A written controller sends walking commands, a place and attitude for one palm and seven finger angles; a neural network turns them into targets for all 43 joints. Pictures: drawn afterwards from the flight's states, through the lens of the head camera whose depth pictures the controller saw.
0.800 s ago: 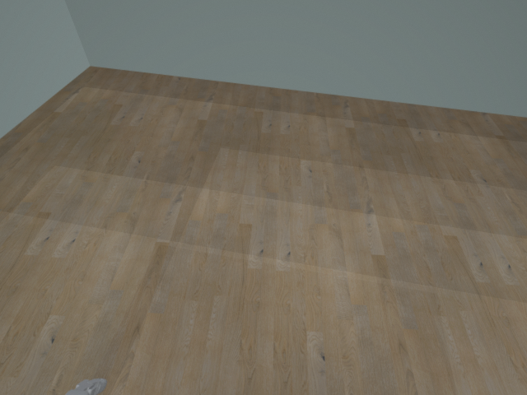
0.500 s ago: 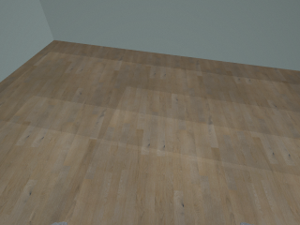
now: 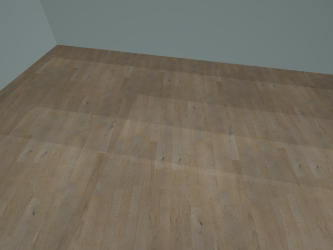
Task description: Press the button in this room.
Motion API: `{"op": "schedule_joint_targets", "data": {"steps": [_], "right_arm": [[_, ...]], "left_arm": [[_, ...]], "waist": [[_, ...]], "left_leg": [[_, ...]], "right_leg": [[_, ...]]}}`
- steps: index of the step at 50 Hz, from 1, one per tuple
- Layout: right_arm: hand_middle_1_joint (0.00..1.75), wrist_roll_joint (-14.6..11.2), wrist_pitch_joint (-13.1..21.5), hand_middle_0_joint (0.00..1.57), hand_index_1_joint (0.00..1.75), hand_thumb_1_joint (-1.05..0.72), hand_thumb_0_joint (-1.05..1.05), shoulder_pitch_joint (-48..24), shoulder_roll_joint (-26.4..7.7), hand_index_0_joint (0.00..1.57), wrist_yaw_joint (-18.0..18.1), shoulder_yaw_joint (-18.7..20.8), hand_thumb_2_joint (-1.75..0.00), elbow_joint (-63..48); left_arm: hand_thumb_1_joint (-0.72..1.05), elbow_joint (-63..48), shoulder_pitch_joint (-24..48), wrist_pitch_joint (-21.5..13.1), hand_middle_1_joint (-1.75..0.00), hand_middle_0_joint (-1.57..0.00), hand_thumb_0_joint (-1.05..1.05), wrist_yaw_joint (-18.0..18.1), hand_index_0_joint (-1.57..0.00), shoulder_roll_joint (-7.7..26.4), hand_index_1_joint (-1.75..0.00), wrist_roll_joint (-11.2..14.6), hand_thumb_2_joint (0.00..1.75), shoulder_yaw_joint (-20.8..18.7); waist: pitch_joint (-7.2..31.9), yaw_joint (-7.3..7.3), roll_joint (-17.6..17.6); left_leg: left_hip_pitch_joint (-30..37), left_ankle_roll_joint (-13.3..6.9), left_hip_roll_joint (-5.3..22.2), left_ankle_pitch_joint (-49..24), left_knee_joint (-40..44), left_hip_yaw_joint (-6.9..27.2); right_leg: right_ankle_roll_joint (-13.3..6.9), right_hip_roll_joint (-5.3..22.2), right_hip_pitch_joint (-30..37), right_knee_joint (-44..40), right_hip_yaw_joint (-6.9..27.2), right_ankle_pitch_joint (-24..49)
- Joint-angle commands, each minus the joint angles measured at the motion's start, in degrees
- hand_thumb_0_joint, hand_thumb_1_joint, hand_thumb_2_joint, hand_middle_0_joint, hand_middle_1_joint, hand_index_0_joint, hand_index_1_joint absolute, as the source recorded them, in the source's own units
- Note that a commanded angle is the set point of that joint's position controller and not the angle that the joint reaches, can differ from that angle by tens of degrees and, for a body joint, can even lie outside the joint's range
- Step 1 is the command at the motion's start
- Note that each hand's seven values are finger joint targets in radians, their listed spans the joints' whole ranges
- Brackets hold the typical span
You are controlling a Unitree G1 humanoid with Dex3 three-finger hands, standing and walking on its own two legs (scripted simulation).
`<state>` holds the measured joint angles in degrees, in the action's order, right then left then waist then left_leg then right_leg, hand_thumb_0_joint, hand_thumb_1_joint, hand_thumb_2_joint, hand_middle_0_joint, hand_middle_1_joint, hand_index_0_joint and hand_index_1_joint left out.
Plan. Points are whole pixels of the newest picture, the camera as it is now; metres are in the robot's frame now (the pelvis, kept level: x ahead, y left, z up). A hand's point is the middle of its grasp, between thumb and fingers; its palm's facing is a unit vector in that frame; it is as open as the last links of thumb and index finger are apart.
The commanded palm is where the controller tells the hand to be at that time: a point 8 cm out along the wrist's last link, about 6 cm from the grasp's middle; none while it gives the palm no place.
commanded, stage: stand and wait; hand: left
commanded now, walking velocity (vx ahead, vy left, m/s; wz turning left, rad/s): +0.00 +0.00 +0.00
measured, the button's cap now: out of the picture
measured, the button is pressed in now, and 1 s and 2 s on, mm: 0 0 0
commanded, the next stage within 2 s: turn or walk to find it in 0.10 s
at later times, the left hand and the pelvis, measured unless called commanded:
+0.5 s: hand out of the picture +0.04 +0.22 -0.19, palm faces +0.07 -0.97 -0.23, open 7.4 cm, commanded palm none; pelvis -0.01 +0.02 -0.02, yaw +5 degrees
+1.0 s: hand out of the picture -0.02 +0.19 -0.15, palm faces +0.32 -0.90 -0.30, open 7.4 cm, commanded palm none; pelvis -0.04 -0.03 -0.01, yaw +18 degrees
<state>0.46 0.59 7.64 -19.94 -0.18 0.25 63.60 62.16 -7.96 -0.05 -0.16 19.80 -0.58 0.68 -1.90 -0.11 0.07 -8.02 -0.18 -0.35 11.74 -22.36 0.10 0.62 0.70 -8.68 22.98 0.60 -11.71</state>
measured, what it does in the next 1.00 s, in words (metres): steps on the spot, turning left: right foot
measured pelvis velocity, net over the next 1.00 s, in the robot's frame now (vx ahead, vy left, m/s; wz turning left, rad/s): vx -0.04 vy -0.03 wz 0.32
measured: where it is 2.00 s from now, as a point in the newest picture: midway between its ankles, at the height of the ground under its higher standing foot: outside the picture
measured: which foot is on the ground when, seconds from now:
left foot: down 0.00-0.88, up 0.90-1.00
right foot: down 0.00-0.48, up 0.50-0.86, down 0.88-1.00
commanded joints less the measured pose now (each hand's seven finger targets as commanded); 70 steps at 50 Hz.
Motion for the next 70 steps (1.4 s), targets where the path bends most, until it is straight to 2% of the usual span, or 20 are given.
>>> {"op": "schedule_joint_targets", "data": {"steps": [1, 13, 20, 22, 24, 25, 30, 36, 41, 43, 44, 45, 50, 56, 62, 64, 65, 66, 67, 70], "right_arm": [[0.3, 0.08, 1.35, 0.2, 0.3, -0.9, 0.0, -3.81, -11.75, 0.2, 0.71, 2.05, -0.9, -3.57], [0.3, 0.39, -0.7, 0.2, 0.3, -0.9, 0.0, -0.12, -4.23, 0.2, 0.26, 0.99, -0.9, -4.75], [0.3, 0.19, -2.08, 0.2, 0.3, -0.9, 0.0, 4.17, -2.59, 0.2, 0.19, 2.52, -0.9, -7.51], [0.3, 0.16, -1.85, 0.2, 0.3, -0.9, 0.0, 6.28, -2.01, 0.2, -0.01, 2.82, -0.9, -7.54], [0.3, 1.02, -1.38, 0.2, 0.3, -0.9, 0.0, 8.12, -6.38, 0.2, 0.0, 3.8, -0.9, -8.36], [0.3, 0.73, -1.18, 0.2, 0.3, -0.9, 0.0, 8.81, -6.95, 0.2, 0.48, 4.24, -0.9, -8.39], [0.3, 0.59, -0.97, 0.2, 0.3, -0.9, 0.0, 6.77, -4.1, 0.2, 1.62, 4.44, -0.9, -9.97], [0.3, 0.87, -1.63, 0.2, 0.3, -0.9, 0.0, 9.94, -3.42, 0.2, 1.67, 5.38, -0.9, -9.98], [0.3, 0.92, -2.41, 0.2, 0.3, -0.9, 0.0, 7.07, -3.44, 0.2, 0.99, 6.09, -0.9, -11.68], [0.3, 0.24, -2.9, 0.2, 0.3, -0.9, 0.0, 5.65, -0.51, 0.2, 0.45, 5.92, -0.9, -12.9], [0.3, 0.13, -2.94, 0.2, 0.3, -0.9, 0.0, 6.2, 3.25, 0.2, 0.45, 5.5, -0.9, -14.34], [0.3, 1.01, -3.01, 0.2, 0.3, -0.9, 0.0, 3.72, -0.28, 0.2, 0.51, 6.44, -0.9, -14.44], [0.3, 0.77, -4.0, 0.2, 0.3, -0.9, 0.0, 8.66, 1.59, 0.2, -0.85, 6.05, -0.9, -10.57], [0.3, 0.55, -3.73, 0.2, 0.3, -0.9, 0.0, 1.1, 2.7, 0.2, -0.5, 4.68, -0.9, -12.21], [0.3, -0.09, -2.49, 0.2, 0.3, -0.9, 0.0, 1.16, 3.27, 0.2, -0.27, 3.63, -0.9, -12.22], [0.3, 0.12, -1.75, 0.2, 0.3, -0.9, 0.0, 5.74, 1.29, 0.2, -0.19, 4.06, -0.9, -11.01], [0.3, 0.49, -1.08, 0.2, 0.3, -0.9, 0.0, 7.9, -3.64, 0.2, -0.09, 5.07, -0.9, -10.88], [0.3, 0.13, -1.13, 0.2, 0.3, -0.9, 0.0, 10.3, -8.0, 0.2, 0.34, 6.11, -0.9, -10.43], [0.3, 0.17, -1.72, 0.2, 0.3, -0.9, 0.0, 11.5, -7.68, 0.2, 0.47, 6.06, -0.9, -9.77], [0.3, 0.49, -1.16, 0.2, 0.3, -0.9, 0.0, 5.82, -3.0, 0.2, 1.69, 4.76, -0.9, -10.63]], "left_arm": [[0.9, -3.94, 2.89, -1.33, -0.3, -0.2, 0.0, 0.73, -0.2, 11.94, -0.3, -0.09, 0.9, -2.53], [0.9, -4.75, -1.14, 0.73, -0.3, -0.2, 0.0, 1.6, -0.2, 6.03, -0.3, -0.11, 0.9, -2.18], [0.9, -9.02, -1.62, 1.21, -0.3, -0.2, 0.0, 2.4, -0.2, 7.6, -0.3, -0.6, 0.9, -3.64], [0.9, -10.34, -0.66, 1.47, -0.3, -0.2, 0.0, 2.44, -0.2, 6.55, -0.3, -0.63, 0.9, -3.8], [0.9, -11.93, 0.45, 2.07, -0.3, -0.2, 0.0, 2.15, -0.2, 1.99, -0.3, -0.19, 0.9, -3.25], [0.9, -12.7, 1.38, 2.01, -0.3, -0.2, 0.0, 2.39, -0.2, 2.05, -0.3, -0.41, 0.9, -3.26], [0.9, -11.38, -1.74, 1.72, -0.3, -0.2, 0.0, 1.73, -0.2, -0.15, -0.3, -0.3, 0.9, -3.88], [0.9, -12.74, -0.55, 1.72, -0.3, -0.2, 0.0, 1.86, -0.2, -2.7, -0.3, 0.18, 0.9, -4.04], [0.9, -11.93, -6.52, 1.64, -0.3, -0.2, 0.0, 2.14, -0.2, -2.38, -0.3, 0.44, 0.9, -4.58], [0.9, -11.15, -10.76, 1.07, -0.3, -0.2, 0.0, 2.57, -0.2, 1.6, -0.3, -0.24, 0.9, -5.71], [0.9, -12.25, -9.76, 0.73, -0.3, -0.2, 0.0, 2.85, -0.2, 6.94, -0.3, -1.31, 0.9, -6.67], [0.9, -13.96, -6.27, 0.99, -0.3, -0.2, 0.0, 3.01, -0.2, 6.99, -0.3, -0.68, 0.9, -6.31], [0.9, -15.03, -0.19, -0.36, -0.3, -0.2, 0.0, 2.48, -0.2, 0.52, -0.3, -0.65, 0.9, -4.68], [0.9, -11.89, -10.36, -0.6, -0.3, -0.2, 0.0, 2.57, -0.2, 2.08, -0.3, -1.08, 0.9, -5.16], [0.9, -10.48, -11.6, 0.01, -0.3, -0.2, 0.0, 2.43, -0.2, 4.81, -0.3, -1.38, 0.9, -6.21], [0.9, -10.52, -10.04, 0.23, -0.3, -0.2, 0.0, 2.23, -0.2, 4.03, -0.3, -0.58, 0.9, -6.11], [0.9, -11.64, -10.76, 0.5, -0.3, -0.2, 0.0, 2.0, -0.2, 1.54, -0.3, -0.16, 0.9, -5.72], [0.9, -13.5, -9.71, 0.76, -0.3, -0.2, 0.0, 1.8, -0.2, -2.14, -0.3, -0.19, 0.9, -4.47], [0.9, -13.59, -7.65, 1.6, -0.3, -0.2, 0.0, 2.24, -0.2, -0.89, -0.3, -0.59, 0.9, -4.62], [0.9, -12.08, -4.77, 1.79, -0.3, -0.2, 0.0, 1.64, -0.2, -0.95, -0.3, -0.44, 0.9, -5.11]], "waist": [[2.05, 0.08, 0.64], [1.47, -0.33, 1.77], [3.68, 0.71, 9.15], [3.77, 1.76, 6.14], [1.47, 2.82, -13.19], [0.57, 2.87, -14.86], [4.69, 0.96, -7.33], [6.36, 2.74, -8.64], [6.53, 0.28, -8.44], [5.39, -1.81, -0.31], [2.31, -1.88, 17.3], [0.46, -2.18, 12.61], [-4.42, 3.05, 8.9], [-1.94, -1.6, 9.54], [3.44, -1.73, 12.3], [6.33, 1.14, 8.15], [9.47, 2.08, -4.08], [9.53, 2.8, -17.25], [9.55, 3.66, -11.05], [4.35, 2.15, -10.62]], "left_leg": [[-1.04, -1.64, 6.72, -2.71, 4.86, 6.05], [-8.02, -0.6, 5.19, -5.41, -1.35, 5.88], [-9.6, 0.48, 2.12, 4.33, -15.13, 1.63], [-5.36, -0.07, 3.81, -2.3, -8.98, 2.67], [-6.15, -6.65, 14.4, -11.17, 4.01, 24.01], [-5.5, -10.9, 17.58, -15.3, 7.46, 29.86], [-0.57, -10.56, 11.99, -17.71, 3.13, 21.3], [1.51, -10.87, 11.13, -17.97, 3.01, 25.12], [-6.77, -7.52, 7.24, -9.55, 2.37, 25.36], [-21.0, -2.18, 1.25, 5.88, -6.14, 18.52], [-31.46, 2.09, -6.08, 15.95, -22.52, 6.18], [-27.93, 1.92, -3.49, 18.61, -33.69, 6.23], [-24.56, 2.97, -0.49, 6.04, -47.77, 2.85], [-24.31, 4.3, 1.71, 11.62, -35.88, -0.29], [-11.84, 2.69, 0.47, 10.71, -13.93, -5.29], [-0.73, 1.55, 1.1, -3.18, -0.46, -4.73], [10.2, -1.75, 11.14, -17.92, 2.0, 6.53], [14.3, -9.19, 23.28, -44.52, 0.44, 20.8], [10.22, -12.22, 24.15, -42.5, -0.68, 15.32], [5.29, -9.75, 16.74, -39.35, -0.5, 11.01]], "right_leg": [[-2.18, 6.31, -1.05, -5.02, 5.8, 1.1], [-1.13, 8.49, -1.21, -1.45, 4.49, 1.33], [-7.35, 17.36, -3.76, -0.16, 6.89, 9.13], [-4.97, 15.07, -7.69, 5.03, 2.11, 6.9], [1.72, 1.6, -14.53, 22.29, -6.9, -11.71], [1.73, 0.68, -17.34, 31.44, -2.71, -21.39], [2.14, 1.95, -19.65, 36.58, 0.37, -15.32], [2.5, 0.04, -15.81, 25.82, 0.12, -16.36], [1.67, -2.01, -2.64, 8.22, -1.33, -8.83], [-0.71, 5.91, 10.5, -5.07, 4.34, -6.46], [-6.74, 21.92, 10.03, -11.67, 22.45, -15.3], [-9.74, 26.99, -2.11, -12.0, 22.63, -10.84], [-6.65, 14.21, -8.11, -8.01, 3.49, 1.86], [-9.4, 17.36, 2.9, -2.9, 2.0, 19.9], [-7.54, 17.81, 4.91, 5.4, -1.58, 32.63], [-3.23, 15.34, 0.68, 13.27, -5.85, 27.52], [0.25, 10.69, -10.21, 23.85, -8.86, 10.87], [3.49, 4.78, -22.82, 33.88, -7.95, -24.53], [2.59, 5.72, -20.5, 38.91, -3.59, -25.71], [3.29, 6.06, -22.93, 42.32, -1.36, -16.81]]}}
